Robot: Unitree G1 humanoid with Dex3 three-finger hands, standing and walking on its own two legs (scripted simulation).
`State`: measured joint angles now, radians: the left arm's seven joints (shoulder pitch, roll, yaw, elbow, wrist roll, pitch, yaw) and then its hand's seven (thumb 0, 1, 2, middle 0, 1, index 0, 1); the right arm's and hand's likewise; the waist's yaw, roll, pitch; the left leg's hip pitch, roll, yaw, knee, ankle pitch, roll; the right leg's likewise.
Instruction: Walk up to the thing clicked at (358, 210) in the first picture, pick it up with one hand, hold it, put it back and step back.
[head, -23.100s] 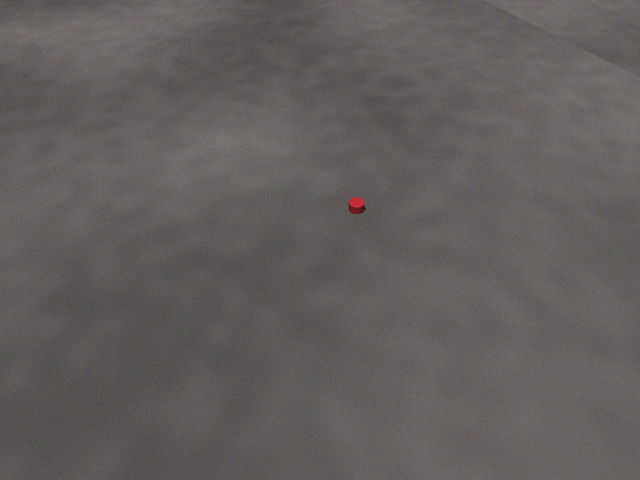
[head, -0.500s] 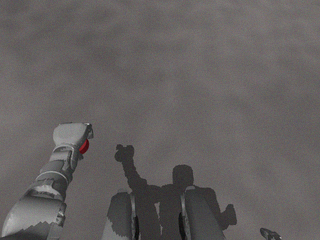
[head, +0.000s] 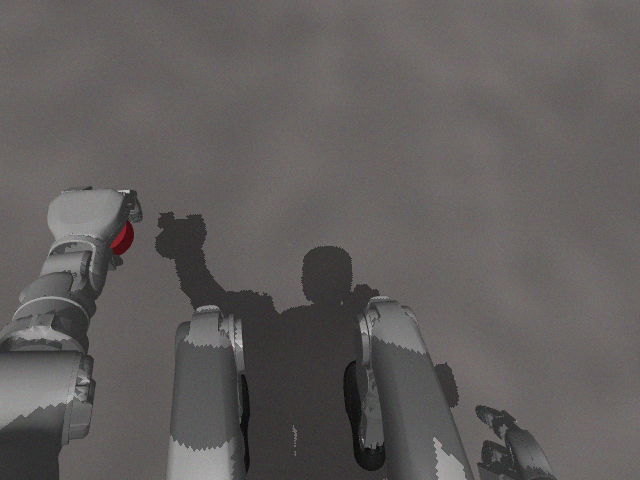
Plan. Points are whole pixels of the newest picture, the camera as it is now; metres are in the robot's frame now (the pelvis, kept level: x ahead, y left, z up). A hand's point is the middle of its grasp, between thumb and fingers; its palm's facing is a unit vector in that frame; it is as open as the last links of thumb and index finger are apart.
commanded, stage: crouch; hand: left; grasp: from above
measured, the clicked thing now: (104, 232) +0.43 +0.29 -0.19
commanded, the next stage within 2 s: lower in 0.76 s
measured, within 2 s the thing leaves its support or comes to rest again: neither
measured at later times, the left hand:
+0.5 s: hand (121, 246) +0.42 +0.29 -0.25, palm faces -0.47 -0.05 -0.88, open 8.3 cm
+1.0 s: hand (127, 250) +0.43 +0.30 -0.29, palm faces -0.48 -0.06 -0.87, open 8.2 cm
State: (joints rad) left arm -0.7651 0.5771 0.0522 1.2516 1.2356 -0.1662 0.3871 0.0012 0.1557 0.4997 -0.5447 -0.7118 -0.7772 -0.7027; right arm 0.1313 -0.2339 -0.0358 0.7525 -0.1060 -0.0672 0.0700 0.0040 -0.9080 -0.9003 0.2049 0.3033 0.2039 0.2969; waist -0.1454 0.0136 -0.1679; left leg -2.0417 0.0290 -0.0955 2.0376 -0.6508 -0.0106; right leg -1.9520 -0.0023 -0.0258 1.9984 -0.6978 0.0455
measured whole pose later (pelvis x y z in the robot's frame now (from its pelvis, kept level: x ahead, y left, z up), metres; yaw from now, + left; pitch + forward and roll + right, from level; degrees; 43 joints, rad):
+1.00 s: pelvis -0.01 +0.00 -0.12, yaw -4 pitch +33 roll -8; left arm -0.90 0.77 0.14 1.48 1.30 -0.27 0.42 -0.01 0.19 0.40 -0.56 -0.70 -0.82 -0.64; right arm 0.10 -0.26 0.05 0.78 -0.17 -0.05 0.14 0.00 -0.91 -0.90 0.20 0.30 0.20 0.30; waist -0.20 -0.04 -0.04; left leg -2.33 0.02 -0.17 2.42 -0.67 -0.03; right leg -2.23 0.04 -0.06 2.36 -0.71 0.05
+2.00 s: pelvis +0.00 +0.00 -0.15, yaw -8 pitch +28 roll -11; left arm -0.89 0.92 0.21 1.67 1.34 -0.30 0.62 -0.02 0.18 0.39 -0.65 -0.58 -0.87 -0.59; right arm 0.03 -0.29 0.18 0.78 -0.30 -0.14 0.21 0.00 -0.91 -0.89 0.20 0.30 0.20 0.30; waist -0.27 -0.12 0.08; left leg -2.37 0.02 -0.27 2.59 -0.72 -0.04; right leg -2.25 0.07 -0.12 2.46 -0.72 0.07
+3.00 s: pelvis -0.01 +0.01 -0.15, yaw -10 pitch +25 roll -13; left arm -0.91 0.96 0.14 1.73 1.29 -0.28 0.69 0.00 -0.22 0.76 -0.31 -0.83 -0.34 -0.81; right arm -0.01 -0.32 0.26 0.76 -0.32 -0.24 0.27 0.00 -0.90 -0.90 0.20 0.30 0.20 0.30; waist -0.30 -0.15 0.13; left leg -2.35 0.03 -0.30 2.60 -0.72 -0.03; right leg -2.21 0.09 -0.14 2.44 -0.71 0.08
